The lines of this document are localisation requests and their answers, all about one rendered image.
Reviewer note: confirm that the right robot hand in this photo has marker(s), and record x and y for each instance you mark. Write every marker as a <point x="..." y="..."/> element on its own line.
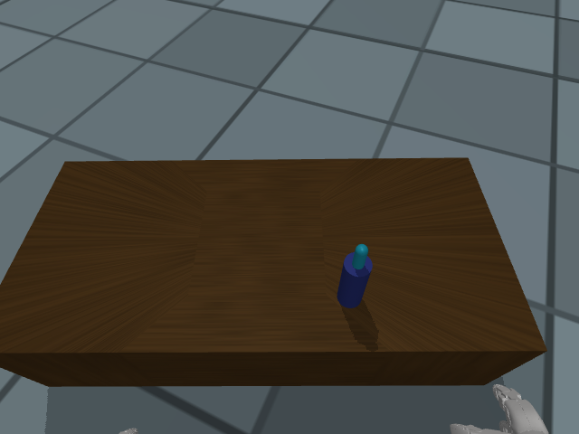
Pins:
<point x="521" y="415"/>

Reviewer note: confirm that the bottle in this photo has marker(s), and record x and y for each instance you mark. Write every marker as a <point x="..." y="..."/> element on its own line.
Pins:
<point x="355" y="274"/>

